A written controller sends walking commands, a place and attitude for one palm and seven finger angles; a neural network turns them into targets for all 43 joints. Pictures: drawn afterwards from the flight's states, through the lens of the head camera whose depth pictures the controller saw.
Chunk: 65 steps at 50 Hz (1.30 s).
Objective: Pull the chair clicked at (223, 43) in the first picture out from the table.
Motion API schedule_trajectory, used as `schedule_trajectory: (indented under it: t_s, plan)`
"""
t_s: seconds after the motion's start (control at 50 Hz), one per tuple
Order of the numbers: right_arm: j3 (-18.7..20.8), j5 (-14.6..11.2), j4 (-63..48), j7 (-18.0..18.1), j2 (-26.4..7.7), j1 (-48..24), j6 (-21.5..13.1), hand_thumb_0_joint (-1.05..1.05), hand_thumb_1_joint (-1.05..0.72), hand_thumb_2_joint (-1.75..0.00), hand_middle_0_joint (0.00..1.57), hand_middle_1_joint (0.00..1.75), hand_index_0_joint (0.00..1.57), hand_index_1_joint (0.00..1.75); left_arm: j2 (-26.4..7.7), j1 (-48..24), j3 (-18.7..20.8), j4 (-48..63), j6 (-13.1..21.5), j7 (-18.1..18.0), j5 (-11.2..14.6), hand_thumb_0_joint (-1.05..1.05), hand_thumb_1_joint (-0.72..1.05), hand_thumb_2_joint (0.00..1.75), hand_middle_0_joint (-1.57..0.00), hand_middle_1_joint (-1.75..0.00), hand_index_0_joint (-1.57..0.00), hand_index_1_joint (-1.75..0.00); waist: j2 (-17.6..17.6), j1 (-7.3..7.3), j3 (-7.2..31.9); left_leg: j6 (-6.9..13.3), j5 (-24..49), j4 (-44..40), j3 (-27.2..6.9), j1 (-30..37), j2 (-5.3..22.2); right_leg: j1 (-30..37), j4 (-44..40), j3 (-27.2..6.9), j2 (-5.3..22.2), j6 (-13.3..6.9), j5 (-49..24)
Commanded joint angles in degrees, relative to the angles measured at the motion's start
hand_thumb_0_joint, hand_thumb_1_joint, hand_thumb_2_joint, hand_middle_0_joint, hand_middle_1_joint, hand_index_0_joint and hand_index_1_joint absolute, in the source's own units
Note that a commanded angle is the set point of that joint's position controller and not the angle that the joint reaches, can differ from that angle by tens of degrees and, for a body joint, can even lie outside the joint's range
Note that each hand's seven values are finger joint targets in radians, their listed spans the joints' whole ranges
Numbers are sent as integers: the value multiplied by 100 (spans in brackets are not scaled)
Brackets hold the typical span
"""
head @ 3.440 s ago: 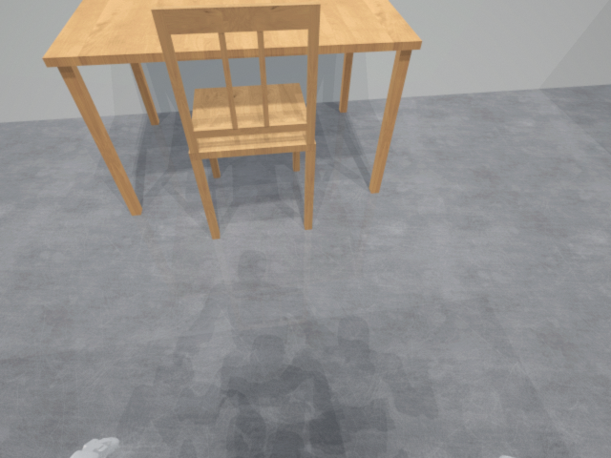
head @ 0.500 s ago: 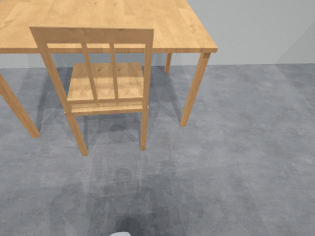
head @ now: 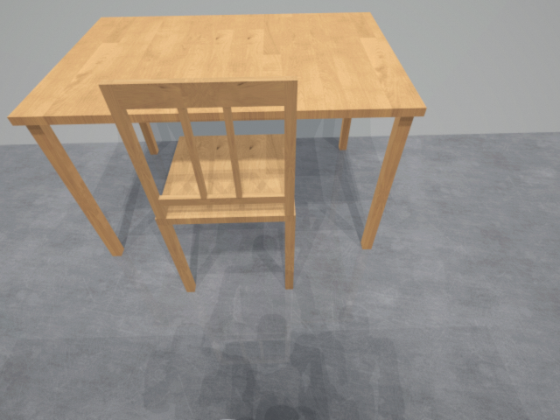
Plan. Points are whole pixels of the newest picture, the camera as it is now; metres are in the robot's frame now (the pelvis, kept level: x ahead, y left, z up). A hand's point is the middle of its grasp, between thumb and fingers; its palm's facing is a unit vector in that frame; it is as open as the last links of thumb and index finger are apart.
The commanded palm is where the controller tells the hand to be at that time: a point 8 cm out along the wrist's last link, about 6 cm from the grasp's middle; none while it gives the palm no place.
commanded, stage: take the last steps up to it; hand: left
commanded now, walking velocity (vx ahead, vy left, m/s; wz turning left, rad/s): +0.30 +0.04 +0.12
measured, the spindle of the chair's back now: (194, 156) +0.73 +0.26 -0.08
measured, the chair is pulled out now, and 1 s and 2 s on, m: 0.00 0.00 0.00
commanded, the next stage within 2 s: come to a stop and stand still in 0.86 s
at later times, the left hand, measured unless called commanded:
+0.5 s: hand out of the picture +0.10 +0.22 -0.17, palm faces +0.09 -0.98 -0.18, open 7.4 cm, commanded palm none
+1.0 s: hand (171, 390) +0.21 +0.22 -0.20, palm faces +0.15 -0.98 -0.12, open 7.3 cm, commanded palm none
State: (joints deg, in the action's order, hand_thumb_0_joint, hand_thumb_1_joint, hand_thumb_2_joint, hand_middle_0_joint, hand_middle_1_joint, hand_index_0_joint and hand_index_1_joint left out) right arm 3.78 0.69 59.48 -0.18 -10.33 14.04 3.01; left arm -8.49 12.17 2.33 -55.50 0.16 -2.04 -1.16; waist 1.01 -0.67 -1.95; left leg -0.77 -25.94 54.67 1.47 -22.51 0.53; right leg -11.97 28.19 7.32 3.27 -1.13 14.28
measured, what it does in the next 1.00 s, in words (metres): walks ahead: left foot, then right foot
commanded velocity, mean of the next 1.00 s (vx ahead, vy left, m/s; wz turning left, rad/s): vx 0.22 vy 0.00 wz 0.02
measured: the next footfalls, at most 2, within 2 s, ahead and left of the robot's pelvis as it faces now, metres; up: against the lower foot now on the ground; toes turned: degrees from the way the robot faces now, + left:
left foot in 0.18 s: +0.03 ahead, +0.14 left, +0.00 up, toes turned +7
right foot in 0.58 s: +0.23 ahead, -0.09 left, +0.00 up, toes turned -5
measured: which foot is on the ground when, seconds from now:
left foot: up 0.00-0.16, down 0.18-0.58, up 0.60-0.94, down 0.96-1.00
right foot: down 0.00-0.18, up 0.20-0.56, down 0.58-0.98, up 1.00-1.00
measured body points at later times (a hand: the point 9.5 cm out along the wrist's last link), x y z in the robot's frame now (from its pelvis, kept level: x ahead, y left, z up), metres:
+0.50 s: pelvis +0.08 +0.03 +0.00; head +0.10 +0.04 +0.45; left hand +0.09 +0.27 -0.15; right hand +0.04 -0.18 -0.15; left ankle +0.00 +0.14 -0.74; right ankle +0.16 -0.09 -0.71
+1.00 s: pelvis +0.24 +0.05 -0.01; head +0.26 +0.08 +0.44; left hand +0.20 +0.27 -0.18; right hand +0.34 -0.18 -0.14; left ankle +0.30 +0.15 -0.74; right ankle +0.19 -0.08 -0.73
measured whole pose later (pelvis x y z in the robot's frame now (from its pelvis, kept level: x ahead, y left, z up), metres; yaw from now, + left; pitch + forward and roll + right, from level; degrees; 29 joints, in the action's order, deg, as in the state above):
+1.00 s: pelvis +0.24 +0.05 -0.01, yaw +3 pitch -1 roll -2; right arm 2.2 1.3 58.6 -0.3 -9.2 10.4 -3.0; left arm -9.2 19.0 2.7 -63.4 1.2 -0.6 -0.8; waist -2.1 1.6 -2.5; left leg 2.2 -11.5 33.6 6.2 -19.7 2.9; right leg -8.4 33.8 7.2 2.6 0.0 23.9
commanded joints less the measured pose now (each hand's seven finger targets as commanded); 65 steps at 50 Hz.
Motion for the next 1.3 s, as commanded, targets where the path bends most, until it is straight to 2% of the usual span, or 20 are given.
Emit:
schedule_trajectory:
  t_s: [0.0, 0.12, 0.16, 0.18, 0.22, 0.32, 0.44, 0.52, 0.54, 0.56, 0.58, 0.64, 0.72, 0.84, 0.9, 0.92, 0.96, 1.04, 1.16, 1.28]
  plan:
    - [11, 66, -452, -43, -280, -195, -191, 0, -90, -90, 20, 30, 20, 30, -1136, 701, 268, 81, 124, 43, -63, 0, 90, 90, -20, -30, -20, -30, -944, 322, -110, 7, -53, -566, 146, -363, 168, 358, -1502, -1317, 1485, -782, 202]
    - [-70, 61, -220, -14, -283, 531, -398, 0, -90, -90, 20, 30, 20, 30, -1126, 613, 241, -122, 102, 141, 16, 0, 90, 90, -20, -30, -20, -30, -762, -1, 13, 164, 727, -3025, 526, 1619, 15, -514, -1012, -810, 1002, -419, 1388]
    - [80, 121, -25, 80, -1028, 1317, -429, 0, -90, -90, 20, 30, 20, 30, -561, 358, 125, 84, 51, 227, 33, 0, 90, 90, -20, -30, -20, -30, 1311, -373, -188, 771, -681, -4172, -1745, 2412, 1575, -2157, 1046, 188, 66, 104, 1605]
    - [115, 119, -14, 102, -1256, 1515, -431, 0, -90, -90, 20, 30, 20, 30, -575, -97, 106, 320, 83, 238, -33, 0, 90, 90, -20, -30, -20, -30, 1533, -530, -525, 1239, -1106, -4753, -2712, 2175, 2138, -2763, 2072, 65, -102, 110, 1834]
    - [29, 82, -61, 162, -968, 1077, -481, 0, -90, -90, 20, 30, 20, 30, -656, -293, 154, 266, 103, 291, -47, 0, 90, 90, -20, -30, -20, -30, 972, -350, -890, 1356, -867, -4827, -2286, 1687, 1972, -2955, 3090, -549, 253, 13, 1201]
    - [-73, 20, 15, 188, -700, 770, -672, 0, -90, -90, 20, 30, 20, 30, -513, 321, 87, -140, 103, 348, -14, 0, 90, 90, -20, -30, -20, -30, 538, 16, -340, 1179, 1848, -4492, -751, 1875, 1358, -2192, 2591, -406, 310, 182, 283]
    - [-19, 67, 312, 169, -670, 1042, -655, 0, -90, -90, 20, 30, 20, 30, -405, -199, 91, 5, 127, 337, 1, 0, 90, 90, -20, -30, -20, -30, 460, -104, -590, 1179, 2097, -4285, -591, 1710, 1457, -1573, 1257, -144, 169, 135, 227]
    - [-29, 57, 372, 180, -631, 909, -624, 0, -90, -90, 20, 30, 20, 30, -494, 633, 185, -271, 216, 311, -27, 0, 90, 90, -20, -30, -20, -30, 264, 326, -330, 850, 2238, -3118, -234, 1236, 1092, 85, 170, 99, -173, -13, -263]
    - [-52, 11, 373, 147, -479, 906, -653, 0, -90, -90, 20, 30, 20, 30, -808, 1273, 261, -458, 277, 269, -49, 0, 90, 90, -20, -30, -20, -30, -242, 606, 60, 654, 2195, -2007, 70, 699, 786, 1140, -127, -489, 196, -181, -206]
    - [-114, -39, 237, 99, -138, 1100, -700, 0, -90, -90, 20, 30, 20, 30, -1325, 1928, 387, -628, 347, 203, -71, 0, 90, 90, -20, -30, -20, -30, -1595, 747, 536, 352, 636, -268, 586, -602, 84, 2263, -822, -2572, 1644, -762, -120]
    - [-106, -35, 78, 102, -294, 882, -677, 0, -90, -90, 20, 30, 20, 30, -1557, 2246, 390, -683, 338, 178, 39, 0, 90, 90, -20, -30, -20, -30, -1556, 782, 750, 362, -796, 1025, 244, -976, -18, 2163, -1459, -3538, 2248, -1201, -81]
    - [-37, 20, 18, 53, -204, 348, -595, 0, -90, -90, 20, 30, 20, 30, -902, 959, 259, -380, 329, 93, 32, 0, 90, 90, -20, -30, -20, -30, -562, 346, -73, 363, 347, 1589, -266, -1178, 592, 612, -1658, -2371, 1807, -1110, 277]
    - [-89, 57, 91, 14, 80, 567, -429, 0, -90, -90, 20, 30, 20, 30, -618, 623, 132, -314, 400, 80, -30, 0, 90, 90, -20, -30, -20, -30, -657, -32, -199, 95, 704, 313, 137, -452, 614, -261, -1691, -920, 1326, -876, -1337]
    - [-114, 40, -158, -64, 19, 19, -507, 0, -90, -90, 20, 30, 20, 30, -882, 788, 162, -455, 348, 116, -29, 0, 90, 90, -20, -30, -20, -30, -903, 147, -135, 87, 1072, -1390, 425, 127, 351, -54, -1500, -772, 1156, -807, -1190]
    - [-130, 56, -66, -22, -146, 310, -585, 0, -90, -90, 20, 30, 20, 30, -865, 645, 178, -494, 269, 115, 6, 0, 90, 90, -20, -30, -20, -30, -663, -54, -101, 97, 1568, -2492, 551, 1095, 194, -178, -935, -597, 886, -570, -726]
    - [-104, 63, 62, 6, -333, 647, -624, 0, -90, -90, 20, 30, 20, 30, -739, 695, 146, -511, 238, 127, 18, 0, 90, 90, -20, -30, -20, -30, -186, -183, 9, 119, 1661, -2819, 351, 1669, 276, -394, -280, -465, 665, -453, -459]
    - [27, 122, 56, 108, -1160, 1226, -591, 0, -90, -90, 20, 30, 20, 30, -271, 851, 50, -352, 191, 145, 57, 0, 90, 90, -20, -30, -20, -30, 1619, -263, 175, 1026, 2702, -3906, -2046, 2137, 2147, -1534, 2062, 146, -337, 15, 1997]
    - [-256, 38, -119, 303, -435, -188, -564, 0, -90, -90, 20, 30, 20, 30, -228, 943, -38, -728, 44, 52, 76, 0, 90, 90, -20, -30, -20, -30, 617, 248, 41, 1132, 4571, -3879, -909, 1037, 1794, -754, 2327, -774, 176, 153, 1380]
    - [-30, -10, -41, 370, -787, -65, -348, 0, -90, -90, 20, 30, 20, 30, -457, 716, 22, -499, -236, -17, 22, 0, 90, 90, -20, -30, -20, -30, 476, 60, 517, 1130, 5993, -3484, -479, 1883, 1793, -878, 2049, -638, -8, 282, 1133]
    - [93, 62, -217, 328, -855, -263, -215, 0, -90, -90, 20, 30, 20, 30, -452, 465, 120, -187, -340, -22, 23, 0, 90, 90, -20, -30, -20, -30, 770, 60, 485, 1122, 4935, -3428, -406, 1588, 1797, -884, 2187, -715, -88, 247, 1200]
